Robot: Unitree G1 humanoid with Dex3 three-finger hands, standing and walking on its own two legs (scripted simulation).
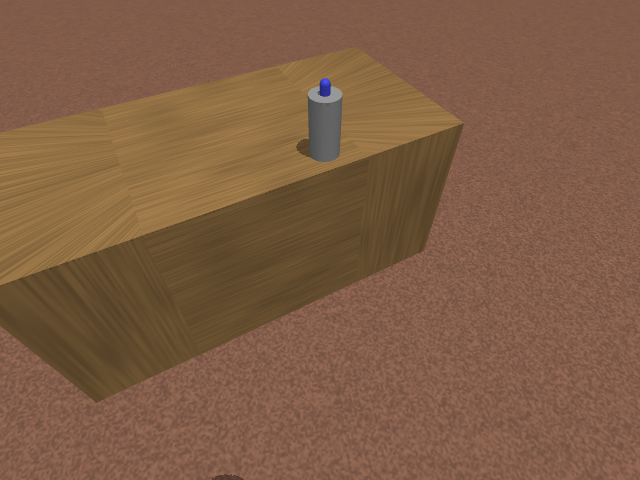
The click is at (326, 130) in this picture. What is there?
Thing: necked bottle
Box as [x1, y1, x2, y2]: [308, 78, 341, 161]
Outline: 326,78 320,81 319,86 310,89 308,92 309,153 311,157 319,161 332,160 336,158 339,153 341,92 339,89 331,86 329,80
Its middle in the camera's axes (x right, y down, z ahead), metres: +0.01 -0.31 +1.00
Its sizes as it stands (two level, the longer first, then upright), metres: 0.084 0.084 0.210
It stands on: a support 0.60 m high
